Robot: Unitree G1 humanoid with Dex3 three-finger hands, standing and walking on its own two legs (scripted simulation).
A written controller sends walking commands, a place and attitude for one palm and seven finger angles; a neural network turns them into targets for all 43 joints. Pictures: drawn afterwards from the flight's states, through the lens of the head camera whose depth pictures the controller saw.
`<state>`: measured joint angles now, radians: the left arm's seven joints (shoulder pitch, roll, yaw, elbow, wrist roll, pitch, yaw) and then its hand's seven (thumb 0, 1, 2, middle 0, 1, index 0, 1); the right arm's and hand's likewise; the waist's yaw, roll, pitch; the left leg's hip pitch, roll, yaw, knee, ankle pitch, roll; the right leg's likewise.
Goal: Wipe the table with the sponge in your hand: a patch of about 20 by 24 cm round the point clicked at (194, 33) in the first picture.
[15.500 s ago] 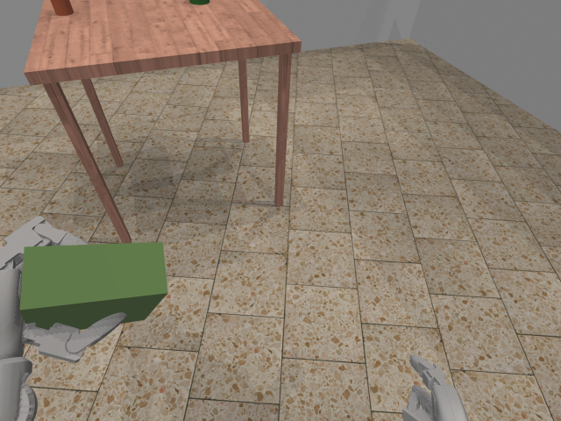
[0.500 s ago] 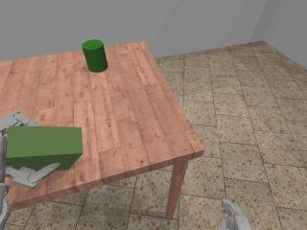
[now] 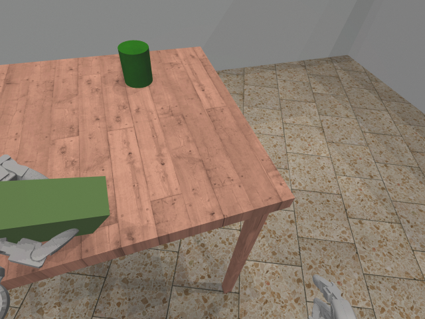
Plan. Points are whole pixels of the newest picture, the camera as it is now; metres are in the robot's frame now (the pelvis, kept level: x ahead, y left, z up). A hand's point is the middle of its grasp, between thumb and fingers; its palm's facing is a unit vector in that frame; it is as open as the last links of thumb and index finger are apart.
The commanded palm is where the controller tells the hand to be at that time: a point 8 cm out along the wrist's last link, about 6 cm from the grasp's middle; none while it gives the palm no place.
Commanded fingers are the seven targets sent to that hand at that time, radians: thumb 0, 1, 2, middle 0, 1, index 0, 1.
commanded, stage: come to a stop and stand still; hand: left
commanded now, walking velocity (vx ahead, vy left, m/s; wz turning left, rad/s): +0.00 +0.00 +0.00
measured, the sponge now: (69, 210) +0.22 +0.25 +0.13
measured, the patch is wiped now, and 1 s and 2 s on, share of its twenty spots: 0.00 0.00 0.00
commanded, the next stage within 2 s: look again from close up in 0.64 s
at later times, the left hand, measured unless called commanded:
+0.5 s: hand (47, 188) +0.25 +0.28 +0.14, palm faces +0.34 -0.85 -0.40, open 9.8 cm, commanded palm +0.19 +0.31 +0.18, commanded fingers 0.00 0.10 1.30 -1.20 -1.60 -1.20 -1.60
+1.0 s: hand (52, 205) +0.22 +0.26 +0.15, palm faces +0.41 -0.84 -0.35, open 9.8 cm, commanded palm +0.17 +0.29 +0.18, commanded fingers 0.00 0.10 1.30 -1.20 -1.60 -1.20 -1.60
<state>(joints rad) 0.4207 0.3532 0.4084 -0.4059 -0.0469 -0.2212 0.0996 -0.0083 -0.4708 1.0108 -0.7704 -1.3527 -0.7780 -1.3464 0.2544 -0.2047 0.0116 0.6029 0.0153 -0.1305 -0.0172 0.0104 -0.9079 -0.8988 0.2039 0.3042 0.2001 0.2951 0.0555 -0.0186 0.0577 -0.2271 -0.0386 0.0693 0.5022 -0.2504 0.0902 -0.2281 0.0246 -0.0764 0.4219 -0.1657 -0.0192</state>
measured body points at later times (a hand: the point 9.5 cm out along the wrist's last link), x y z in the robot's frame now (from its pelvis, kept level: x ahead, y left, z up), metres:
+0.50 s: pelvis +0.03 +0.03 +0.00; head +0.07 +0.07 +0.45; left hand +0.22 +0.33 +0.17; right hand +0.21 -0.19 -0.07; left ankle +0.02 +0.06 -0.74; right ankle +0.04 -0.11 -0.74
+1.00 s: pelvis +0.01 +0.01 +0.00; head +0.03 +0.03 +0.45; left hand +0.19 +0.30 +0.17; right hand +0.19 -0.22 -0.07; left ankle +0.02 +0.05 -0.74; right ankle +0.04 -0.11 -0.74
